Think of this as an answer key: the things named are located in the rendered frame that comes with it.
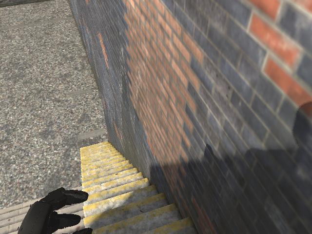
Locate robot left hand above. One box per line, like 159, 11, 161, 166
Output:
18, 187, 93, 234

